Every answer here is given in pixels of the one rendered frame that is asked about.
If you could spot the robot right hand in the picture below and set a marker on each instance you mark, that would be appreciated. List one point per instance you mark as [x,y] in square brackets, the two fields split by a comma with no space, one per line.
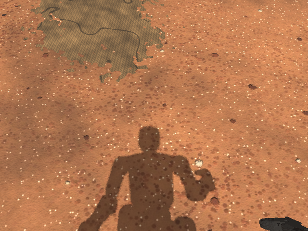
[281,224]

